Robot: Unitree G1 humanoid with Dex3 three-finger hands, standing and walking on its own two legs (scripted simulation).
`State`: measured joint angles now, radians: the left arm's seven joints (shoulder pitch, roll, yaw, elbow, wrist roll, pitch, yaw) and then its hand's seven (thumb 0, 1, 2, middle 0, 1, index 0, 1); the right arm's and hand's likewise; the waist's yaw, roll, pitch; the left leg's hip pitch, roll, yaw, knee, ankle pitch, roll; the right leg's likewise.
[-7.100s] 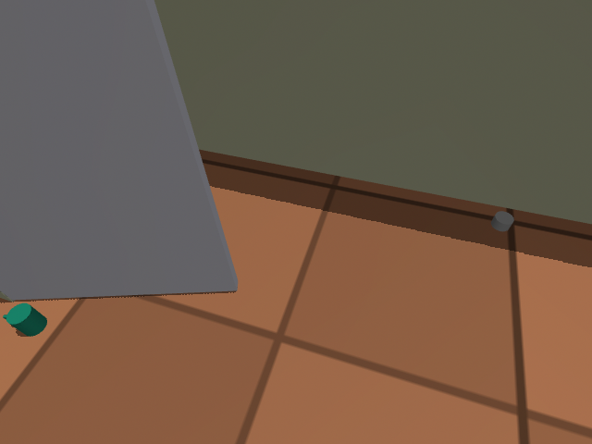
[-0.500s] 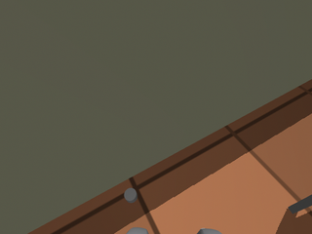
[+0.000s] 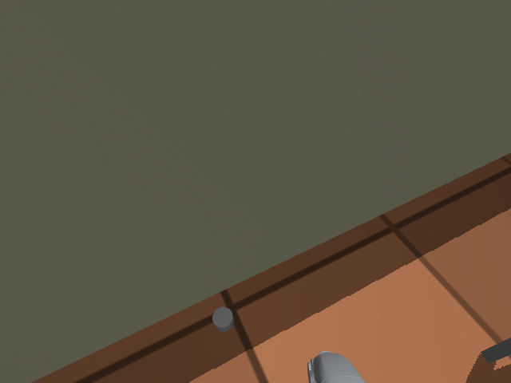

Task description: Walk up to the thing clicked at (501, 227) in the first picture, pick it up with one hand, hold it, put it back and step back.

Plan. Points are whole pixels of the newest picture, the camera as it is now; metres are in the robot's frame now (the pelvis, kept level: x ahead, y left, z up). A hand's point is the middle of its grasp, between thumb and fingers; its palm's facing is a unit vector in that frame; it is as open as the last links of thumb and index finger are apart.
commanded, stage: walk up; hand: left
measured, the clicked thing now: (223, 319) +0.44 +0.19 -0.72
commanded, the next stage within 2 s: none
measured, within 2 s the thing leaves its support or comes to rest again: neither
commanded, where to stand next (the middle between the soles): +0.10 -0.02 m, yaw -4 degrees
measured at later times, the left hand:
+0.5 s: hand out of the picture +0.10 +0.28 -0.13, palm faces +0.00 -0.86 -0.52, open 7.4 cm
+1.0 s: hand (138, 377) +0.16 +0.24 -0.14, palm faces -0.12 -0.91 -0.40, open 7.4 cm
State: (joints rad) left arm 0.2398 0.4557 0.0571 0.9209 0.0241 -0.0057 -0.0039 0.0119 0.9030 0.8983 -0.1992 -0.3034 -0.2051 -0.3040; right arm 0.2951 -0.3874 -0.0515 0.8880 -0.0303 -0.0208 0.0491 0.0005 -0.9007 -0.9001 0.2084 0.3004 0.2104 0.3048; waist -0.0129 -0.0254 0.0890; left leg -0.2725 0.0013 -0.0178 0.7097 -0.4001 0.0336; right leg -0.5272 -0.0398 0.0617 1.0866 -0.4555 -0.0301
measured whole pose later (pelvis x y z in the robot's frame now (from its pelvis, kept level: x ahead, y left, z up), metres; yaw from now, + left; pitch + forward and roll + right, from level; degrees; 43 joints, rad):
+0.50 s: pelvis +0.02 -0.01 -0.01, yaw +1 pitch -3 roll +0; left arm 0.20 0.39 0.04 0.89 0.04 -0.04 0.05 0.01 0.90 0.90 -0.21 -0.30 -0.21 -0.31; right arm 0.20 -0.46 -0.09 0.86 -0.04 0.08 0.04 0.00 -0.90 -0.90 0.20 0.30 0.21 0.30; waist 0.02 0.08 0.13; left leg -0.46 0.05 -0.04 1.05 -0.51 0.01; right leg -0.49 -0.07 0.00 0.77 -0.24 0.00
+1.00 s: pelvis +0.06 -0.04 -0.01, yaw -3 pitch -3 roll +0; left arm 0.24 0.43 0.07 0.90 0.02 -0.06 -0.03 0.01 0.90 0.90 -0.20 -0.30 -0.21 -0.30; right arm 0.36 -0.47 -0.07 0.90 -0.02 -0.01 0.00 0.00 -0.90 -0.90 0.21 0.30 0.21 0.31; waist -0.03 0.00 0.11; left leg -0.30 0.13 -0.03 0.92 -0.47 0.00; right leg -0.34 -0.01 -0.05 0.76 -0.36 -0.02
